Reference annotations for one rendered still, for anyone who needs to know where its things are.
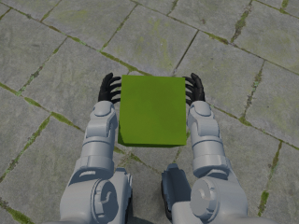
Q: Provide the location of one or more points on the robot left forearm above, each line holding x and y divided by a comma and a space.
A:
96, 158

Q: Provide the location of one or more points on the robot right thigh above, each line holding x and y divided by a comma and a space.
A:
177, 187

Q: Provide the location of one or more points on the carton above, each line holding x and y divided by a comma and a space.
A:
152, 111

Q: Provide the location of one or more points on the right robot shin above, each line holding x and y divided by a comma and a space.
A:
171, 165

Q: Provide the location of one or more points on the robot left hand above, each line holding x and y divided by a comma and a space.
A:
105, 93

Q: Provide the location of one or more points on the robot left upper arm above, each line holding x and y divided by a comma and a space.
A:
88, 202

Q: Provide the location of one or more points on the robot right hand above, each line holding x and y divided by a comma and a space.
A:
197, 89

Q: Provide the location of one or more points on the robot right upper arm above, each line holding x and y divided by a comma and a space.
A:
219, 201

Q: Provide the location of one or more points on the robot right forearm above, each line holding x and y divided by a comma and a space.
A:
208, 153

